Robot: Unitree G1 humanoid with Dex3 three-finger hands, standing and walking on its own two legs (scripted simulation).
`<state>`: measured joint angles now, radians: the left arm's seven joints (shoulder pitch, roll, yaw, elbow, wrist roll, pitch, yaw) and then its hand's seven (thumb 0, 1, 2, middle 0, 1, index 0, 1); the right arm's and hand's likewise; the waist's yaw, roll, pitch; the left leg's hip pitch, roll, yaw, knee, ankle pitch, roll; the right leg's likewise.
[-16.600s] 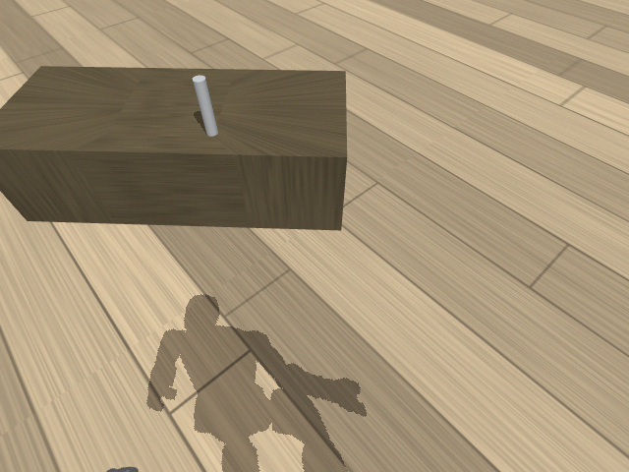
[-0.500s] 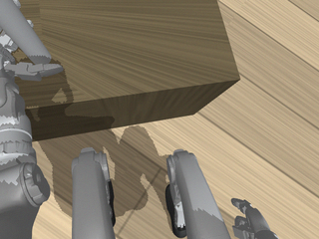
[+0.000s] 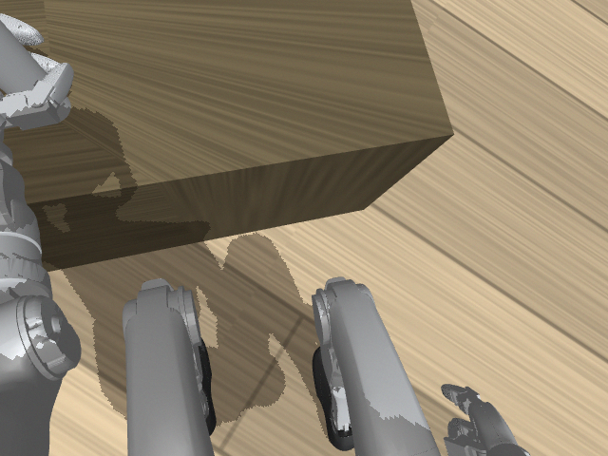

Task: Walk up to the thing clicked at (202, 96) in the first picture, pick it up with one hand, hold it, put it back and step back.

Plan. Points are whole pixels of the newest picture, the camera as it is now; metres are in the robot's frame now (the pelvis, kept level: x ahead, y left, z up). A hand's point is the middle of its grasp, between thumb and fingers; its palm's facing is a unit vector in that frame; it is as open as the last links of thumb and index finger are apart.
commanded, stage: settle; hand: left
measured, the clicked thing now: out of the picture +0.51 +0.29 +0.06
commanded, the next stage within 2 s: lift in 1.14 s
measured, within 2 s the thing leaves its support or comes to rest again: leaves its support in 0.18 s
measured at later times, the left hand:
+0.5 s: hand out of the picture +0.50 +0.29 +0.08, palm faces +0.24 -0.97 -0.02, open 6.2 cm
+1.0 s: hand out of the picture +0.51 +0.30 +0.12, palm faces +0.25 -0.97 -0.01, open 6.2 cm
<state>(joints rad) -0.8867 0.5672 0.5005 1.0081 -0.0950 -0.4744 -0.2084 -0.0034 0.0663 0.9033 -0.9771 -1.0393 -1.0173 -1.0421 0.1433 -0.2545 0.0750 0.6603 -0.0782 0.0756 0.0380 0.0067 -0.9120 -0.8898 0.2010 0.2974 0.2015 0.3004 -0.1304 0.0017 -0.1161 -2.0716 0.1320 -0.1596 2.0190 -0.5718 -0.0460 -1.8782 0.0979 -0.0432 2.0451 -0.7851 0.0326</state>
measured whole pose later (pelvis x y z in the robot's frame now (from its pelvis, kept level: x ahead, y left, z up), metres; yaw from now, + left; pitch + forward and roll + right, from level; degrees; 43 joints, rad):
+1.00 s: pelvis +0.02 +0.02 +0.10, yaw +3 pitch +33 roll -7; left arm -0.81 0.50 0.45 0.91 -0.10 -0.37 -0.18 -0.01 0.02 1.10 -0.93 -1.21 -0.97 -1.22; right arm 0.19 -0.24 0.05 0.65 -0.04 0.05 0.01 0.01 -0.88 -0.89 0.20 0.30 0.20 0.30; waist -0.12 0.03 -0.16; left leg -1.73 0.12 -0.11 1.70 -0.55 -0.02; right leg -1.54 0.06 -0.03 1.68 -0.73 0.04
